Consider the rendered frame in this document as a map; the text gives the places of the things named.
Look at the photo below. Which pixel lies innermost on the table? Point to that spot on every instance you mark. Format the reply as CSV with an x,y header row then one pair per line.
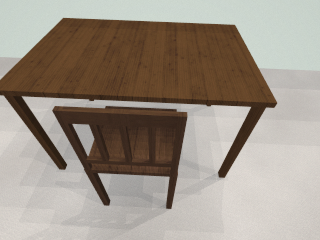
x,y
140,61

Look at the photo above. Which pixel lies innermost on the chair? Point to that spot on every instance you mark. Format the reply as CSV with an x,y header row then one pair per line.
x,y
127,141

